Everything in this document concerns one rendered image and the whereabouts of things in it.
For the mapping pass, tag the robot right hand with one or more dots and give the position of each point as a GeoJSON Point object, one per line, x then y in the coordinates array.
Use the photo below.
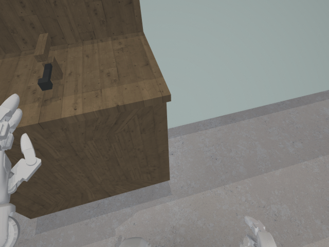
{"type": "Point", "coordinates": [264, 238]}

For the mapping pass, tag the robot left forearm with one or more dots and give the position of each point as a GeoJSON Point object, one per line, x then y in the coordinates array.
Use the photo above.
{"type": "Point", "coordinates": [9, 227]}

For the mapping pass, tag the robot left hand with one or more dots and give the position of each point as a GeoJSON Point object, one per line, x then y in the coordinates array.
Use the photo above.
{"type": "Point", "coordinates": [10, 117]}

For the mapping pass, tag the left robot thigh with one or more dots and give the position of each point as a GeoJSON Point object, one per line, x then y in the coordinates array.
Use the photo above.
{"type": "Point", "coordinates": [135, 242]}

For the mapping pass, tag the counter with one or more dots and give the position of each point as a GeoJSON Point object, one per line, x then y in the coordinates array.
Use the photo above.
{"type": "Point", "coordinates": [102, 129]}

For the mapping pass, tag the tap lever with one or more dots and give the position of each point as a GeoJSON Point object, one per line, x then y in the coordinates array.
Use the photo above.
{"type": "Point", "coordinates": [45, 82]}

